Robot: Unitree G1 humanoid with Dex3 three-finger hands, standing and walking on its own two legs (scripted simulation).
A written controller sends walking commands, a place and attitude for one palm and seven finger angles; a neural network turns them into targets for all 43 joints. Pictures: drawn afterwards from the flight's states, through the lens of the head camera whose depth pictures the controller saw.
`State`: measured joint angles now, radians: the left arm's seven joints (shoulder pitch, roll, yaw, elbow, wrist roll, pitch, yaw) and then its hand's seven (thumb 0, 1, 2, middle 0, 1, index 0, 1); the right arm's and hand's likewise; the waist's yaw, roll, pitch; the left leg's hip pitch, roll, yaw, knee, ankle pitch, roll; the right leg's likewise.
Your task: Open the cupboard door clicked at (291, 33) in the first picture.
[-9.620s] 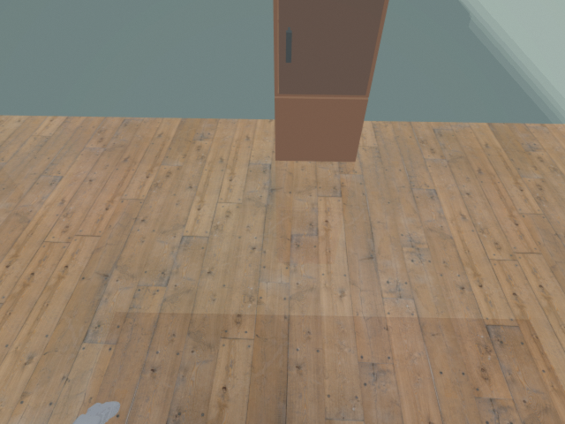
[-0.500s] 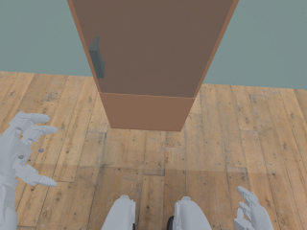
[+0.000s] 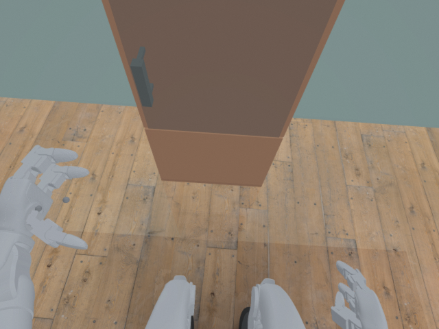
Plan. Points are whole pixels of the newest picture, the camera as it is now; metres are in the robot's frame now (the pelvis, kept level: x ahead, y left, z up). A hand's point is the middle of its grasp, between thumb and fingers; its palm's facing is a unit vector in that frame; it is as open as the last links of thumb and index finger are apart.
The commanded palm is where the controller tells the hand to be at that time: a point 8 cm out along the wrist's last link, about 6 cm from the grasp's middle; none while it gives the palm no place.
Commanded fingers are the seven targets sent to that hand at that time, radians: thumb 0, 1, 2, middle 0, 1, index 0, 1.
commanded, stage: move the hooked fingers beside the handle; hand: left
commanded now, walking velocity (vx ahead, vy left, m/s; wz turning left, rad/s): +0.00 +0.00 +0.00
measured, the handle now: (144, 77) +0.62 +0.22 +0.01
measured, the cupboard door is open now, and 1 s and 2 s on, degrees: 0 0 0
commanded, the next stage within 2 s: none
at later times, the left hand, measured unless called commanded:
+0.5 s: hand (86, 152) +0.40 +0.28 +0.02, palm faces -0.01 -1.00 -0.03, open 14.0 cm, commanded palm +0.39 +0.32 +0.03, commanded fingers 0.00 -0.50 0.30 -0.30 -1.20 -0.30 -1.20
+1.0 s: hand (101, 120) +0.49 +0.28 +0.01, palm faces +0.00 -1.00 -0.02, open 14.0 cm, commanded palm +0.48 +0.31 +0.01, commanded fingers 0.00 -0.50 0.30 -0.30 -1.20 -0.30 -1.20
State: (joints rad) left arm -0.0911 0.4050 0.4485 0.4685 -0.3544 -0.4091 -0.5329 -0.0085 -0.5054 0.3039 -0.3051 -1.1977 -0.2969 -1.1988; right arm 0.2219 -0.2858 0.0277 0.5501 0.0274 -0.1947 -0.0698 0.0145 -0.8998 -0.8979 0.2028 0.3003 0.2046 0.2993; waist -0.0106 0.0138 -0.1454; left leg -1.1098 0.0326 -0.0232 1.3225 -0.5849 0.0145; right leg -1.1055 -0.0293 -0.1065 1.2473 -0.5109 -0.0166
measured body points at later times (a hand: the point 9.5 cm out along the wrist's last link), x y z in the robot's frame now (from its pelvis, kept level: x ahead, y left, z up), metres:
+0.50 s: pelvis +0.00 +0.01 -0.01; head +0.14 +0.04 +0.42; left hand +0.40 +0.33 +0.03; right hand +0.10 -0.27 -0.11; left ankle +0.02 +0.11 -0.62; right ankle +0.05 -0.12 -0.62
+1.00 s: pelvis -0.01 +0.01 -0.03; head +0.17 +0.05 +0.38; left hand +0.48 +0.33 +0.02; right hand +0.04 -0.27 -0.13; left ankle +0.02 +0.11 -0.62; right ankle +0.05 -0.12 -0.62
